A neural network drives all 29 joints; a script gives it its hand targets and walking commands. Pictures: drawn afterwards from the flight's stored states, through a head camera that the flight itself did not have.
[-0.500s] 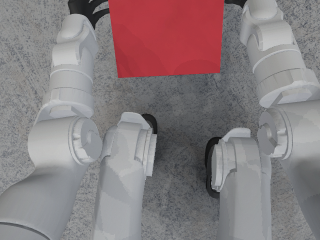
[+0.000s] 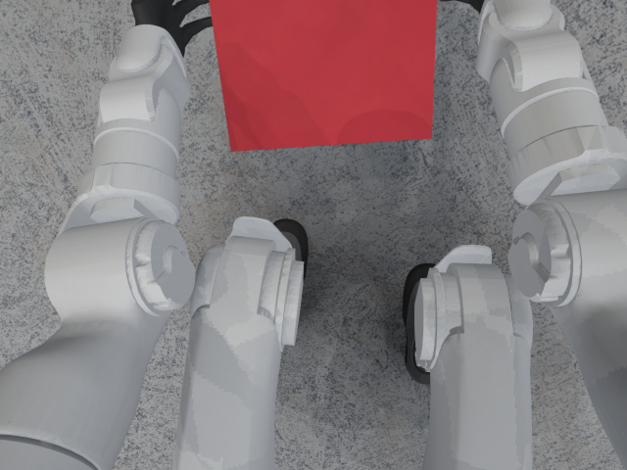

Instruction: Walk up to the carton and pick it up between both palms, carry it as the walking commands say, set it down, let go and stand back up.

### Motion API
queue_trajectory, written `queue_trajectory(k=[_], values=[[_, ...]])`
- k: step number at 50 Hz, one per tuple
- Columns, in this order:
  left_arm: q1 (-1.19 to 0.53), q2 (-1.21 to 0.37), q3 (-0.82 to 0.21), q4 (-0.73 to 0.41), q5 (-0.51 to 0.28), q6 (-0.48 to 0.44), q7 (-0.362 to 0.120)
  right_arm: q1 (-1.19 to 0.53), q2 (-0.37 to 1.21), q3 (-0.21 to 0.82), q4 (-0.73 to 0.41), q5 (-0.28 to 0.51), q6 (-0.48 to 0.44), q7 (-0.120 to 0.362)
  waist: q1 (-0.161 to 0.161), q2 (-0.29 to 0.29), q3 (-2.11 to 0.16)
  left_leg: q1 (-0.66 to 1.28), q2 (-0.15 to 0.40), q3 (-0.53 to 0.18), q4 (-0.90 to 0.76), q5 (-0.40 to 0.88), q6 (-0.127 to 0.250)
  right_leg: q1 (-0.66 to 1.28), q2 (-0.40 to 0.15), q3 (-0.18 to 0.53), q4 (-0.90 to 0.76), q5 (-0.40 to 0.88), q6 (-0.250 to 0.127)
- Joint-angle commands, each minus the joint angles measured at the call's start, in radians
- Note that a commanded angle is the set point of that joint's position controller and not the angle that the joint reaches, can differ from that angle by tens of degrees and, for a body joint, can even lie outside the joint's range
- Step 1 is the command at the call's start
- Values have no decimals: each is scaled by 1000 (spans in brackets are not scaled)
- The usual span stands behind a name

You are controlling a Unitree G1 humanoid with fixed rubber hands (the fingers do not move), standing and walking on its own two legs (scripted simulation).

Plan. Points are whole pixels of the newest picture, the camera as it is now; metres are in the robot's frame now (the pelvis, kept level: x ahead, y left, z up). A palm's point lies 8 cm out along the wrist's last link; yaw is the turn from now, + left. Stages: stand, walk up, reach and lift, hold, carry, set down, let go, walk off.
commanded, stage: set down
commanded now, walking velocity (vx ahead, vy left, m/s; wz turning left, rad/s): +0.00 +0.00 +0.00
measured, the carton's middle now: (323, 9) +0.55 +0.10 -0.27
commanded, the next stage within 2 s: none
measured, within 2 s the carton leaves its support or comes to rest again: rests again in 0.92 s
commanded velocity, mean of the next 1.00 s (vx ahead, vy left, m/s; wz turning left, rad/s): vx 0.00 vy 0.00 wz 0.00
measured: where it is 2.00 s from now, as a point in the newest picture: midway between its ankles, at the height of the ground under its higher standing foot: (351, 319)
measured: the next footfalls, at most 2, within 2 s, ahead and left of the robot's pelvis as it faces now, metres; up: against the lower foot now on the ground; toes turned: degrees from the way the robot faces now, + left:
none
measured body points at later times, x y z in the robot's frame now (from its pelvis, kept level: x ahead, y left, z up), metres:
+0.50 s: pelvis +0.01 +0.00 +0.00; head +0.38 +0.01 +0.25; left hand +0.50 +0.25 -0.19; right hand +0.57 -0.06 -0.20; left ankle +0.13 +0.14 -0.34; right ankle +0.08 -0.11 -0.34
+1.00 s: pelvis +0.00 +0.00 +0.00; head +0.38 +0.01 +0.24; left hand +0.49 +0.25 -0.20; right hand +0.56 -0.07 -0.21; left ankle +0.13 +0.14 -0.34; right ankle +0.08 -0.11 -0.34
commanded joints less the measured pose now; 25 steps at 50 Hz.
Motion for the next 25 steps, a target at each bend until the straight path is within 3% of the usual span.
queue_trajectory(k=[1,25], values=[[-439,-756,-245,-65,-52,-14,-214,-404,715,175,-123,37,-53,195,14,-120,-859,504,-63,95,-60,373,41,218,-1,-47,-235,322,-34],[-397,-686,-226,-23,-58,-41,-201,-305,644,130,-66,-27,-56,195,-19,-108,-773,466,-64,81,-44,376,39,173,-11,-33,-224,335,-41]])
